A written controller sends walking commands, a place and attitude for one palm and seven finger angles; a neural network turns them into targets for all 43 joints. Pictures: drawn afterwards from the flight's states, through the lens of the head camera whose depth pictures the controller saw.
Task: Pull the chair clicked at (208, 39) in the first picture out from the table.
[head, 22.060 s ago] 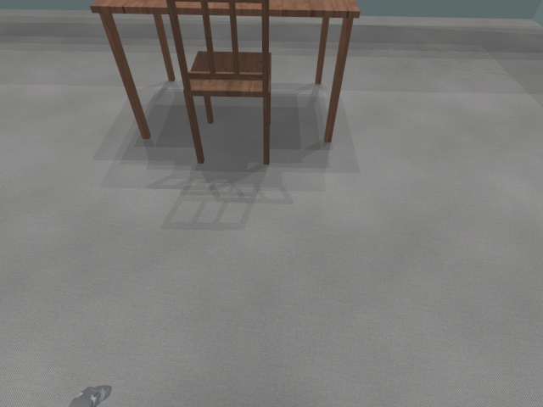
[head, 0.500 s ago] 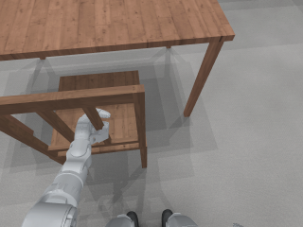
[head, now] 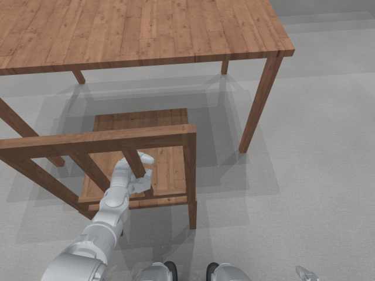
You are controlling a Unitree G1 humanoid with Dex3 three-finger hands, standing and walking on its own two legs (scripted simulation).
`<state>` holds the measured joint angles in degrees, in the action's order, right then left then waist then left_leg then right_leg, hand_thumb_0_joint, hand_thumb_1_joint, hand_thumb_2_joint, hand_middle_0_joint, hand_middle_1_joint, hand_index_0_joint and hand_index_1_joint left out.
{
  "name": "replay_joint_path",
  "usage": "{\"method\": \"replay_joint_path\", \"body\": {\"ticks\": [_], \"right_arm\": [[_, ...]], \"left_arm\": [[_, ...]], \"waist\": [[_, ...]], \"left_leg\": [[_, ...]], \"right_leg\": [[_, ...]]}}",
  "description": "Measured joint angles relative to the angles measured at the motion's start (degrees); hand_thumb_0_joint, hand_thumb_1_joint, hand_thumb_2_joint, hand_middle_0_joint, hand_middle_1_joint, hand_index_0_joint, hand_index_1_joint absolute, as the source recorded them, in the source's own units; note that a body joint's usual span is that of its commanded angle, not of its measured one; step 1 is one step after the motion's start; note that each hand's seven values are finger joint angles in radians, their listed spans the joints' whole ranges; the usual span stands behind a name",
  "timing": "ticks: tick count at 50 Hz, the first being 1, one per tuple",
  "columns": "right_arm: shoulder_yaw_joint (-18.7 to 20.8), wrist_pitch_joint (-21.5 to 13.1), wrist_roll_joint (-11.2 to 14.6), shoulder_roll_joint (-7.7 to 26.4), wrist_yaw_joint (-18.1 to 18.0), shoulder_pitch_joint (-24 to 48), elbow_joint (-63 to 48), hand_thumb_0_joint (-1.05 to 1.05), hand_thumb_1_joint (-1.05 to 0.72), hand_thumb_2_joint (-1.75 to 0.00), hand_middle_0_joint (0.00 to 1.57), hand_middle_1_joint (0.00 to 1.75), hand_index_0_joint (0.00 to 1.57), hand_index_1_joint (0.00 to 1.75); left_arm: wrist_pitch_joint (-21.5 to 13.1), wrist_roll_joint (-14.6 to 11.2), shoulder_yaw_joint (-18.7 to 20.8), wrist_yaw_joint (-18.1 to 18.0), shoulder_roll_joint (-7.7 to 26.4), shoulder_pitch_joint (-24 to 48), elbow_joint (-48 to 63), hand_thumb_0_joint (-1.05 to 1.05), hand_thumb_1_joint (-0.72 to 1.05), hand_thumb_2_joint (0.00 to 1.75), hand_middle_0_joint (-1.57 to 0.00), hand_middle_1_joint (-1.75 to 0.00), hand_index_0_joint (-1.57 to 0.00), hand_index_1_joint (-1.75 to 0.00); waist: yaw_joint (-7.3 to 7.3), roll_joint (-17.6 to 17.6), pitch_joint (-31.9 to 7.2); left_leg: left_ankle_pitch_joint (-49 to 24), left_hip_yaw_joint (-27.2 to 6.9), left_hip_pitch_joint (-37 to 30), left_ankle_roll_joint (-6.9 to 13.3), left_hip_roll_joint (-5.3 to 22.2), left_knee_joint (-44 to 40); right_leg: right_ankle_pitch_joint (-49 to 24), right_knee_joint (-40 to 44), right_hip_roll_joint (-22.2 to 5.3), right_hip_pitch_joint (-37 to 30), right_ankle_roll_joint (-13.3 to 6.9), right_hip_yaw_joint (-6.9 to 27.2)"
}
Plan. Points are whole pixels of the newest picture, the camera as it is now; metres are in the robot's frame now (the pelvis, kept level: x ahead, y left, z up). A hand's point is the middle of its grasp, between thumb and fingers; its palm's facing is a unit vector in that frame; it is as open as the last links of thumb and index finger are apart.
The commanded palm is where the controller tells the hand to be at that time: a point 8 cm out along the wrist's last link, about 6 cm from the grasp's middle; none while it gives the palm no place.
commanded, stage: step backward, pulling the chair out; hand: left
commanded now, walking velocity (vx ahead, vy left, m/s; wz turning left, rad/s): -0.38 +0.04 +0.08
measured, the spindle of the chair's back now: (99, 178) +0.36 +0.24 -0.08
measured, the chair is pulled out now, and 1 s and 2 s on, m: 0.21 0.22 0.28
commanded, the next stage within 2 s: none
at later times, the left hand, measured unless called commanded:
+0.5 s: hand (146, 181) +0.34 +0.11 -0.06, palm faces -0.04 -0.98 -0.19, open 5.6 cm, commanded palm +0.36 +0.16 -0.06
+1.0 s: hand (144, 186) +0.33 +0.11 -0.06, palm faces -0.06 -0.98 -0.19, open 5.6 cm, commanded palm +0.32 +0.16 -0.06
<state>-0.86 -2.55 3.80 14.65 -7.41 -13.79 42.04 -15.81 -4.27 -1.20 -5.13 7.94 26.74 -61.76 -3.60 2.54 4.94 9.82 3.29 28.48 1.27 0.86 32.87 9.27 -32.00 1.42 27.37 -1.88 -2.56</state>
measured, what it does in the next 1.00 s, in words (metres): steps on the spot: left foot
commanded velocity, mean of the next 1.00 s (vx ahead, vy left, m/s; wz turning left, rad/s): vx -0.38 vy -0.01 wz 0.06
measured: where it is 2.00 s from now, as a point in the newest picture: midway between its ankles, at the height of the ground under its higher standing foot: outside the picture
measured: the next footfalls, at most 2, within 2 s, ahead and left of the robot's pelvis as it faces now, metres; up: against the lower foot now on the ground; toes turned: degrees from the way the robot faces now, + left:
left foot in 0.66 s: +0.04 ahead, +0.13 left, +0.00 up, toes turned +0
left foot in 1.68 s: -0.09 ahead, +0.14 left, +0.00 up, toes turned +5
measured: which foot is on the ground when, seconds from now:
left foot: down 0.00-0.50, up 0.52-0.64, down 0.66-1.00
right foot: down 0.00-1.00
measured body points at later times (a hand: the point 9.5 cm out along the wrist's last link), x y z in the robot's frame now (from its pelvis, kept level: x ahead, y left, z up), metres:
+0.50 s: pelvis +0.00 +0.00 -0.01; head +0.06 -0.02 +0.44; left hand +0.34 +0.16 -0.05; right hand +0.10 -0.25 -0.14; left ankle +0.08 +0.11 -0.72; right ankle +0.08 -0.10 -0.73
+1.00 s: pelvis -0.05 +0.00 -0.01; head +0.04 -0.01 +0.43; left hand +0.33 +0.16 -0.05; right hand +0.04 -0.24 -0.14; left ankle +0.00 +0.13 -0.73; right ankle +0.08 -0.10 -0.73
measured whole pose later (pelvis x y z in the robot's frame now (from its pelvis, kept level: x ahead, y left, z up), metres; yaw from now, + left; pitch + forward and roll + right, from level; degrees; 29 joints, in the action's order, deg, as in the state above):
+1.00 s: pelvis -0.05 +0.00 -0.01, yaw +0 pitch +3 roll +2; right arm -1.1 -1.8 2.3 11.5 -7.1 -11.8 41.5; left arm -11.3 -3.3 -0.2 -5.1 10.5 31.4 -59.6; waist -5.0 -1.2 8.0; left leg 14.7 0.8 25.3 -0.5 -0.9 36.7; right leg 5.8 -33.8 -1.2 31.4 -1.4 -1.3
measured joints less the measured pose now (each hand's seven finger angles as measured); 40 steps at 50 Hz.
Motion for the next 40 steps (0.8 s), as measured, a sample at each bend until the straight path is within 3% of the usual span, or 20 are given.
{"method": "replay_joint_path", "body": {"ticks": [9,15,23,30,34,37,40], "right_arm": [[-0.10,-1.37,-0.34,0.50,-0.11,-1.62,1.68,0.01,-0.90,-0.90,0.21,0.30,0.20,0.30],[-0.45,-1.37,-0.76,-0.25,-0.51,-1.60,1.63,0.01,-0.90,-0.90,0.21,0.30,0.20,0.30],[-0.79,-1.30,-1.21,-1.93,-0.22,1.46,1.33,0.01,-0.90,-0.90,0.21,0.30,0.20,0.30],[-0.04,-1.96,-1.05,-0.37,0.36,1.91,2.69,0.01,-0.90,-0.90,0.21,0.30,0.20,0.30],[0.43,-2.06,-1.24,1.48,-0.24,1.13,3.55,0.01,-0.90,-0.90,0.21,0.30,0.20,0.30],[0.75,-1.20,-1.31,1.08,-0.23,1.74,3.06,0.01,-0.90,-0.90,0.21,0.30,0.20,0.30],[0.64,-0.54,-1.53,0.18,-0.32,2.38,1.80,0.01,-0.90,-0.90,0.21,0.30,0.20,0.30]], "left_arm": [[-0.29,0.97,-1.17,-0.72,-0.63,-0.98,-0.08,0.06,0.65,0.78,-0.33,-1.14,-0.49,-1.45],[0.25,1.51,-2.55,-0.35,-0.34,-1.21,0.94,0.05,0.65,0.77,-0.32,-1.16,-0.49,-1.45],[1.60,0.67,-1.54,-0.10,0.15,0.65,0.75,0.06,0.64,0.80,-0.33,-1.17,-0.49,-1.45],[0.86,1.27,-0.36,-0.89,-0.83,1.45,-0.86,0.07,0.64,0.80,-0.32,-1.17,-0.49,-1.45],[1.47,2.43,-2.01,-0.26,-1.33,2.13,-0.03,0.06,0.64,0.78,-0.31,-1.19,-0.49,-1.45],[2.32,2.40,-2.76,-0.18,-0.70,3.44,0.95,0.06,0.65,0.77,-0.30,-1.20,-0.49,-1.45],[3.15,2.01,-2.64,0.11,0.30,4.63,1.38,0.06,0.65,0.76,-0.29,-1.21,-0.49,-1.45]], "waist": [[-0.17,-0.23,-0.35],[0.52,-1.84,-0.59],[1.15,-1.19,1.10],[0.04,-1.21,0.99],[-0.72,-1.17,-0.02],[0.42,-3.11,1.37],[0.20,-3.85,2.41]], "left_leg": [[-0.96,0.23,-1.08,0.61,-0.37,-0.32],[-0.65,1.10,-1.48,1.16,-1.38,-0.20],[0.33,0.23,-0.64,0.15,-0.62,2.71],[11.78,-4.14,-1.52,-2.11,-2.27,9.01],[5.58,-5.56,-6.11,-1.54,-1.71,1.60],[5.80,-3.99,-6.11,-1.12,-2.46,0.81],[5.24,-3.28,-5.71,-1.10,-2.48,0.73]], "right_leg": [[0.19,-0.01,-0.39,-1.01,0.51,0.17],[1.75,-2.77,-1.48,-0.07,1.07,0.97],[2.63,-5.18,-0.85,0.37,-0.32,0.04],[0.71,-1.42,-1.59,-0.67,-0.37,-0.71],[0.36,-1.16,-2.75,0.68,0.79,-1.67],[-1.20,-0.02,-3.33,1.02,1.20,-0.11],[-2.43,0.53,-3.28,1.43,1.37,0.59]]}}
